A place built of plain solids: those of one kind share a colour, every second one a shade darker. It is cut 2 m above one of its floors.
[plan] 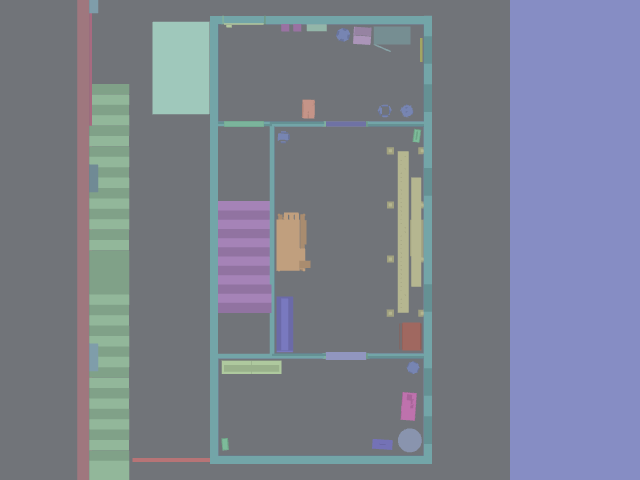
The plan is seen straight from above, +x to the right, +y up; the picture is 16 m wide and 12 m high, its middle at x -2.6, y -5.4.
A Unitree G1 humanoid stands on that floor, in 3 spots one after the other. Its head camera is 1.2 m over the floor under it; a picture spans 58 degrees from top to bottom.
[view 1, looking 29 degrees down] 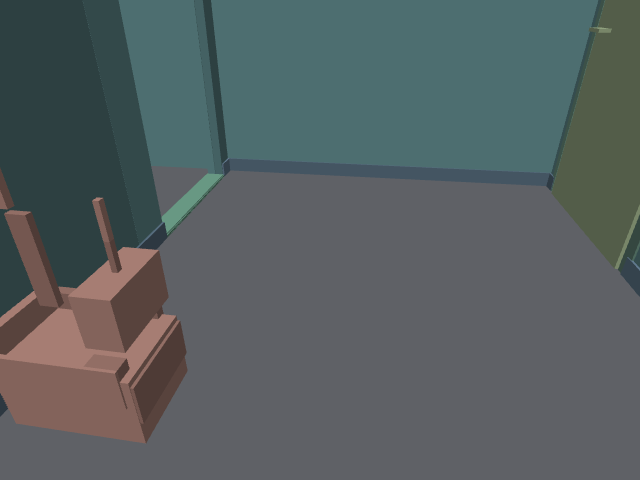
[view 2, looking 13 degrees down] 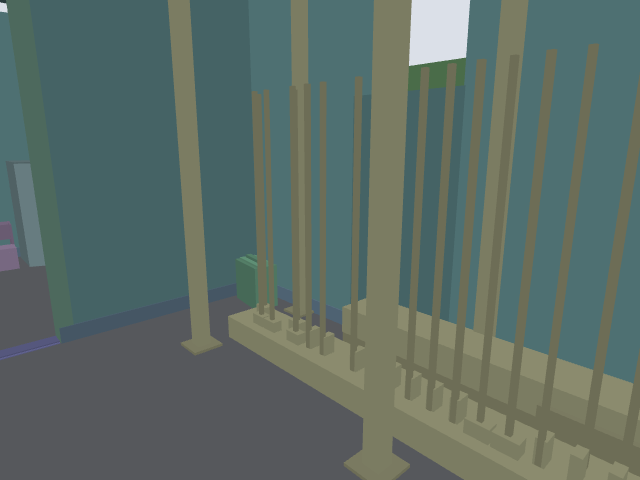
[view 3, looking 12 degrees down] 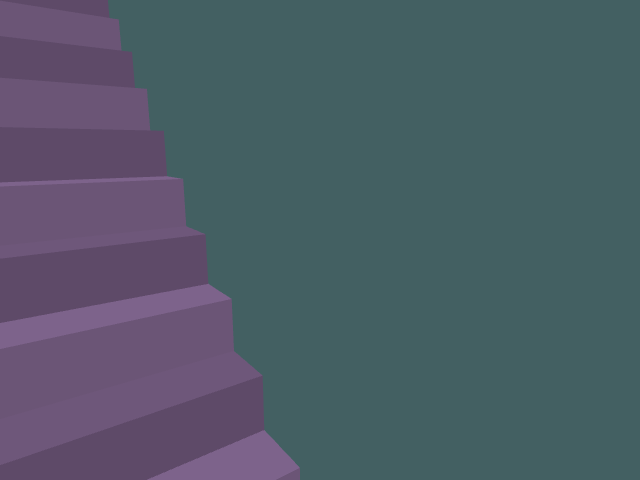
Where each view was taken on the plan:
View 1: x -1.95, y -1.25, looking -172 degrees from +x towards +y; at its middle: ground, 2.48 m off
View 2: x -1.95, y -5.40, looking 47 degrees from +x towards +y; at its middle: locking_bed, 2.06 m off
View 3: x -4.50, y -3.43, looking -126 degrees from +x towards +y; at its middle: wall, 1.12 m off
